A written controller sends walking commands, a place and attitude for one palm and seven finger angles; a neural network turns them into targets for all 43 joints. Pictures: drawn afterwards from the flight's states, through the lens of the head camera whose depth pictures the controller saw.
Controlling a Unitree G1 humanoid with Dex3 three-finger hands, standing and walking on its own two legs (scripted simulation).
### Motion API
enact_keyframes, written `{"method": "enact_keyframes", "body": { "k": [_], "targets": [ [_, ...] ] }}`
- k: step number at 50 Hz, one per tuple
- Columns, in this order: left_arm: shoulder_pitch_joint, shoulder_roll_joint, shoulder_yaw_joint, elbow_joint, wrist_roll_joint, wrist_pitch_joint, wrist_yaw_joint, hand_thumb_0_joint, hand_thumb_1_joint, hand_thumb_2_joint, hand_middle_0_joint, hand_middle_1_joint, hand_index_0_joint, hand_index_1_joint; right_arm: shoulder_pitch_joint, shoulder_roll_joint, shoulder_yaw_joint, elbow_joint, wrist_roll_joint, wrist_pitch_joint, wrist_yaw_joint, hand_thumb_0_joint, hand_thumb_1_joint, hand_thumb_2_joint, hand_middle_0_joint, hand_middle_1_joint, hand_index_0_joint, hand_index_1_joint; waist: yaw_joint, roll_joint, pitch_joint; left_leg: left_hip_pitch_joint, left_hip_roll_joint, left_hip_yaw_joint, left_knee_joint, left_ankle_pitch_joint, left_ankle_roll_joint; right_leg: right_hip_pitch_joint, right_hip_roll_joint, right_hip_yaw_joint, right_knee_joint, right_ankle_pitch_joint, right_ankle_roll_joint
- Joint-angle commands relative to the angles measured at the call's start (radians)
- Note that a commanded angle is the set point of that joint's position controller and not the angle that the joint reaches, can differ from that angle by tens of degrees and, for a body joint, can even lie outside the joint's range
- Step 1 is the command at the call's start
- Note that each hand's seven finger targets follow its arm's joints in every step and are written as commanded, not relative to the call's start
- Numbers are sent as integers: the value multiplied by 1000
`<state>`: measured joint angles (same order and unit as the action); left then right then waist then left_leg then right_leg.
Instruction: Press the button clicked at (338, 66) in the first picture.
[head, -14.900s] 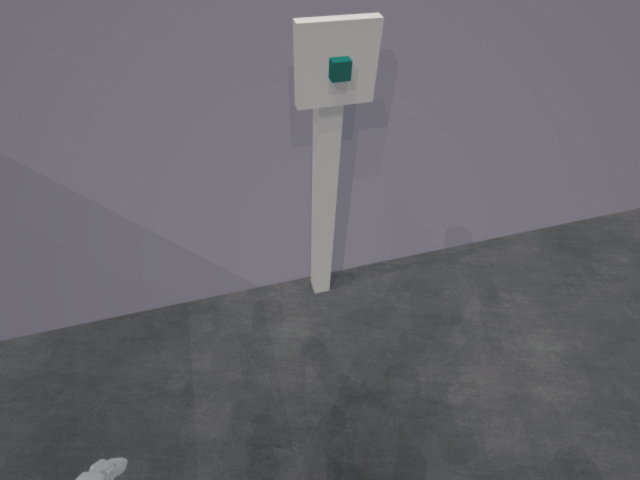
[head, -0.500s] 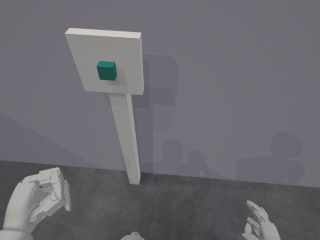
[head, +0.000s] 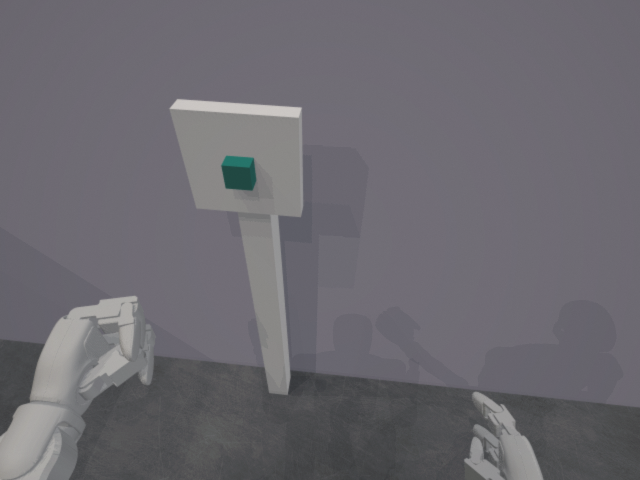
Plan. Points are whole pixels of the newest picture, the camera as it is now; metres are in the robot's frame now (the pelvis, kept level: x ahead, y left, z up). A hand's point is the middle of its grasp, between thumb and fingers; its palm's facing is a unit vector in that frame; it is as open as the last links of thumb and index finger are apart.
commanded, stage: raise the hand and make a fist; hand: left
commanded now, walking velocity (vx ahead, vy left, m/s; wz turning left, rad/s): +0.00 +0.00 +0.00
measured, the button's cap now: (240, 171) +0.51 +0.17 +0.14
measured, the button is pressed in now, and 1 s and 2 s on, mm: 0 0 0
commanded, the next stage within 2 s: aim a knuckle at the button in 0.54 s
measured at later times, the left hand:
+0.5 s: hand (155, 344) +0.22 +0.19 +0.12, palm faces +0.01 -1.00 -0.06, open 3.1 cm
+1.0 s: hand (195, 299) +0.28 +0.17 +0.13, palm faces -0.02 -1.00 -0.04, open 3.1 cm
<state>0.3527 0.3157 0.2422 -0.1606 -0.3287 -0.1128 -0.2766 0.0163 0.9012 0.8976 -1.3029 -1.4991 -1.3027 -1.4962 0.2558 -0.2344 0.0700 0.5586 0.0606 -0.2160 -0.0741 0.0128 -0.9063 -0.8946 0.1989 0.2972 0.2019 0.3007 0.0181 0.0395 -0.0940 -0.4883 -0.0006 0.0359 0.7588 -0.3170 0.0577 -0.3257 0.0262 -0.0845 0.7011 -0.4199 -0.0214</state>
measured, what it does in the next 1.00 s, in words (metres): stands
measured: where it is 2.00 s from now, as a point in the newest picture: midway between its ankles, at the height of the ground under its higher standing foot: outside the picture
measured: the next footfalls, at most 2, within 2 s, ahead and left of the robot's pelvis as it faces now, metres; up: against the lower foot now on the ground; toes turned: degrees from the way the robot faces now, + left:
none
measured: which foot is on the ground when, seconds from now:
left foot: down 0.00-1.00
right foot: down 0.00-1.00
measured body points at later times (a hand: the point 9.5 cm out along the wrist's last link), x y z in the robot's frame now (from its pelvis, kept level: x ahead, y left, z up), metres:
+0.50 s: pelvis -0.01 -0.01 +0.01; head -0.03 -0.02 +0.46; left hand +0.22 +0.25 +0.13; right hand +0.17 -0.24 -0.05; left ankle +0.05 +0.08 -0.71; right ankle -0.03 -0.11 -0.71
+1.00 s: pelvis +0.00 -0.02 +0.01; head -0.01 -0.04 +0.46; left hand +0.27 +0.22 +0.13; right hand +0.17 -0.26 -0.06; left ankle +0.05 +0.08 -0.71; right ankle -0.03 -0.11 -0.71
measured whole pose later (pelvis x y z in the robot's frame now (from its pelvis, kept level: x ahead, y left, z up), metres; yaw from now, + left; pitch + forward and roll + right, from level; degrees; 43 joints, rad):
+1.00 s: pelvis +0.00 -0.02 +0.01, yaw -1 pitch +1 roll +0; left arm 0.08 0.29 0.21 0.05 -0.30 -0.08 -0.25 0.02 0.90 0.90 -1.30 -1.50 -1.30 -1.50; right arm 0.24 -0.25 0.05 0.62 0.07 -0.22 -0.08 0.01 -0.91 -0.89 0.20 0.30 0.20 0.30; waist 0.00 0.04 -0.05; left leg -0.39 0.01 0.04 0.63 -0.26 0.03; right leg -0.25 0.04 -0.07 0.61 -0.38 -0.05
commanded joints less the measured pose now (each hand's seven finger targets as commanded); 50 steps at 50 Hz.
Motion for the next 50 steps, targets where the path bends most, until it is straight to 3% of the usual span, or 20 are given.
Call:
{"method": "enact_keyframes", "body": {
  "k": [1,8,10,13,16,18,20,22,24,25,29,30,32,37,39,40,44,49,50],
  "targets": [
    [-187,138,66,-204,-16,-40,2,0,900,900,-1300,-1500,-1300,-1500,-109,-135,-56,-149,6,-66,-16,0,-900,-900,200,300,200,300,-6,56,-42,233,34,-121,-188,59,-23,-126,0,23,-156,127,1],
    [-225,169,90,-173,-12,42,-2,0,900,900,-1300,-1500,-1300,-1500,-126,-137,-54,-146,11,-74,-26,0,-900,-900,200,300,200,300,9,18,-30,261,29,-117,-237,34,-20,-79,-6,29,-207,112,5],
    [-192,170,112,-146,-22,52,1,0,900,900,-1300,-1500,-1300,-1500,-125,-140,-56,-142,9,-72,-24,0,-900,-900,200,300,200,300,15,-39,-31,256,28,-110,-233,65,-18,-62,-2,31,-219,131,7],
    [-217,158,107,-182,-22,43,4,0,900,900,-1300,-1500,-1300,-1500,-131,-137,-56,-144,8,-73,-19,0,-900,-900,200,300,200,300,16,22,-52,284,22,-99,-235,95,-21,-54,-5,30,-215,154,6],
    [-233,145,89,-178,-17,30,9,0,900,900,-1300,-1500,-1300,-1500,-128,-136,-58,-137,7,-76,-18,0,-900,-900,200,300,200,300,6,3,-25,277,22,-91,-231,83,-18,-64,-6,41,-232,142,10],
    [-251,142,73,-196,-5,14,10,0,900,900,-1300,-1500,-1300,-1500,-125,-135,-57,-132,6,-81,-16,0,-900,-900,200,300,200,300,0,41,-19,284,20,-90,-233,68,-19,-70,-7,43,-233,127,8],
    [-264,153,71,-208,2,-2,12,0,900,900,-1300,-1500,-1300,-1500,-122,-137,-57,-128,4,-85,-17,0,-900,-900,200,300,200,300,-6,22,-18,283,21,-90,-230,70,-15,-66,-6,50,-238,129,9],
    [-264,168,85,-220,7,-16,15,0,900,900,-1300,-1500,-1300,-1500,-121,-134,-58,-126,3,-89,-16,0,-900,-900,200,300,200,300,0,57,-39,302,19,-88,-230,95,-15,-56,-11,51,-235,151,6],
    [-243,169,95,-203,4,-20,10,0,900,900,-1300,-1500,-1300,-1500,-121,-134,-59,-122,2,-91,-15,0,-900,-900,200,300,200,300,2,42,-47,304,18,-84,-225,114,-15,-48,-13,50,-235,169,8],
    [-229,171,102,-178,2,-17,10,0,900,900,-1300,-1500,-1300,-1500,-116,-137,-61,-114,3,-89,-15,0,-900,-900,200,300,200,300,-1,1,-33,290,20,-85,-220,117,-14,-47,-8,52,-241,173,11],
    [-223,156,103,-158,-15,-10,-1,0,900,900,-1300,-1500,-1300,-1500,-127,-137,-62,-118,5,-88,-17,0,-900,-900,200,300,200,300,5,2,-46,297,15,-76,-221,126,-15,-41,-14,51,-239,190,16],
    [-217,151,102,-139,-20,-3,-4,0,900,900,-1300,-1500,-1300,-1500,-124,-139,-62,-114,6,-86,-18,0,-900,-900,200,300,200,300,3,-24,-33,280,14,-74,-211,131,-13,-39,-11,62,-246,197,20],
    [-228,144,94,-146,-24,-2,-10,0,900,900,-1300,-1500,-1300,-1500,-128,-138,-63,-116,7,-87,-17,0,-900,-900,200,300,200,300,4,-8,-40,286,11,-71,-210,139,-13,-35,-18,63,-243,214,21],
    [-375,136,49,-116,-7,-14,-11,0,900,900,-1300,-1500,-1300,-1500,-119,-143,-64,-97,8,-83,-25,0,-900,-900,200,300,200,300,-30,-9,-7,287,11,-73,-201,122,-10,-80,-16,69,-243,195,25],
    [-419,137,46,-107,-2,-28,-3,0,900,900,-1300,-1500,-1300,-1500,-117,-141,-66,-93,7,-84,-28,0,-900,-900,200,300,200,300,-31,4,-19,298,11,-76,-204,106,-9,-87,-17,69,-242,168,23],
    [-424,146,50,-85,1,-29,0,0,900,900,-1300,-1500,-1300,-1500,-114,-145,-65,-90,5,-81,-29,0,-900,-900,200,300,200,300,-30,-25,-10,280,12,-77,-198,109,-8,-83,-17,80,-247,170,26],
    [-441,160,70,-40,15,-41,13,0,900,900,-1300,-1500,-1300,-1500,-114,-139,-67,-90,3,-72,-24,0,-900,-900,200,300,200,300,-10,5,-95,308,7,-64,-195,169,-12,-36,-24,77,-221,247,21],
    [-491,133,46,28,20,-25,34,0,900,900,-1300,-1500,-1300,-1500,-116,-139,-68,-92,5,-54,-18,0,-900,-900,200,300,200,300,-10,6,-96,306,8,-57,-199,178,-15,-37,-22,71,-215,273,19],
    [-485,139,54,51,21,-21,39,0,900,900,-1300,-1500,-1300,-1500,-111,-141,-70,-92,5,-49,-16,0,-900,-900,200,300,200,300,-11,-32,-90,291,9,-57,-194,187,-12,-32,-21,77,-218,289,24]
  ]
}}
